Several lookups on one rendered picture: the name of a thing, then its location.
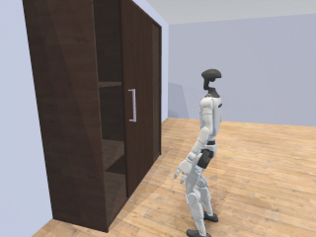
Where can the robot left upper arm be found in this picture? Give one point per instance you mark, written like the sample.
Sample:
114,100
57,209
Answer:
206,106

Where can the robot left forearm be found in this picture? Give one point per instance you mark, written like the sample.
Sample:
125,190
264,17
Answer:
199,145

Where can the robot right shin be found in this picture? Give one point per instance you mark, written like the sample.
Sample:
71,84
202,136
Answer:
205,199

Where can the handle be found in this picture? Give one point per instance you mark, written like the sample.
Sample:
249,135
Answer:
133,104

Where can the left robot hand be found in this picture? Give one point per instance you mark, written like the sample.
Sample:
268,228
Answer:
186,167

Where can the robot head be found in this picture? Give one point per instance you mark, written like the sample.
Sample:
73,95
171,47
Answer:
210,75

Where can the wardrobe door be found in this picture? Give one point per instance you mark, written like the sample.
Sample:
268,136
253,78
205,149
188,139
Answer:
136,71
155,80

